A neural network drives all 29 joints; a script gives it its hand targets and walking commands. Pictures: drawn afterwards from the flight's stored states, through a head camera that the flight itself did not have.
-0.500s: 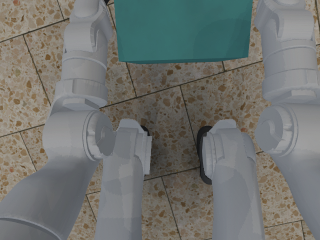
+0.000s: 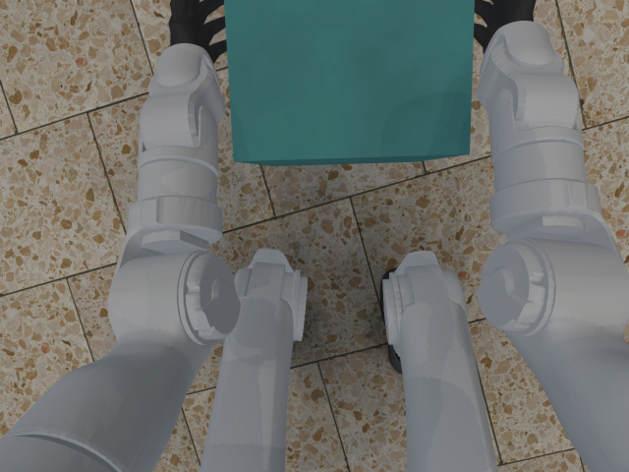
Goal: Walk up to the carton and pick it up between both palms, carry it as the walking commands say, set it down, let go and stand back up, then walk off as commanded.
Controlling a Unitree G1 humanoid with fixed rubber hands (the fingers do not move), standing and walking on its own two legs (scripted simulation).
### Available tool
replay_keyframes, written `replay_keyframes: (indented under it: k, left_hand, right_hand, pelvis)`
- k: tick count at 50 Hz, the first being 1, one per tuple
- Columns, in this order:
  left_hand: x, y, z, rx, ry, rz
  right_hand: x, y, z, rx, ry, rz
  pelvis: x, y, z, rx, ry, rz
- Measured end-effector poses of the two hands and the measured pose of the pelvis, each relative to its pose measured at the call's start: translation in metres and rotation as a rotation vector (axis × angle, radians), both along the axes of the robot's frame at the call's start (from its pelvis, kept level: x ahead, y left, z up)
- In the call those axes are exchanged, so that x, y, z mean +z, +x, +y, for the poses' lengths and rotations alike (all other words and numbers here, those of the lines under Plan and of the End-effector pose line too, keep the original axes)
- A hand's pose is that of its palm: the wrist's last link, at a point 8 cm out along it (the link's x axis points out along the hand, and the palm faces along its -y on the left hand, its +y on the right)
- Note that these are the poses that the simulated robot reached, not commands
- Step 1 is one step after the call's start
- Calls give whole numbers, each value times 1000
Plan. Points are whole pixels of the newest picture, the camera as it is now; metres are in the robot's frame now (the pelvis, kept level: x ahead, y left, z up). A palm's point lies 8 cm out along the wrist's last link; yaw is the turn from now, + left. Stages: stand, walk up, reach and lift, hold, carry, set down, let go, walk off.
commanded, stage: reach and lift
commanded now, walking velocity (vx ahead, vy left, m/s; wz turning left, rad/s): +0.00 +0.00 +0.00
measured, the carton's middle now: (344, 53) +0.55 +0.00 -0.17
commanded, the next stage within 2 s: none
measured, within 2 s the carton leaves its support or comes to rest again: neither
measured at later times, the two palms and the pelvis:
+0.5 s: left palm (162, 39) +0.51 +0.15 -0.03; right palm (548, 16) +0.52 -0.16 -0.02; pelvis +0.00 +0.00 +0.05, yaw -1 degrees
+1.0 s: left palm (103, 25) +0.49 +0.15 +0.05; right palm out of the picture +0.50 -0.15 +0.05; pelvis +0.01 +0.00 +0.11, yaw -1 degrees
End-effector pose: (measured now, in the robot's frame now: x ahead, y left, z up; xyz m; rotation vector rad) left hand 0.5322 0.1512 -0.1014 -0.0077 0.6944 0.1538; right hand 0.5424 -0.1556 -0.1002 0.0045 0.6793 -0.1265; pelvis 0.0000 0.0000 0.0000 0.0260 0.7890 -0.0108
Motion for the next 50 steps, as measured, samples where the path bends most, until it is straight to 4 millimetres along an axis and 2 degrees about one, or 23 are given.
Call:
replay_keyframes:
  k: [16, 50]
  left_hand:
    - [47, -13, 0, -2, -1, -4]
    - [153, -44, 2, 3, -1, -1]
  right_hand:
    - [48, -15, -1, -7, -3, -4]
    - [153, -45, 1, -15, 1, 0]
  pelvis:
    - [30, -4, 1, -2, -6, -6]
    - [106, 10, 1, -1, -12, -71]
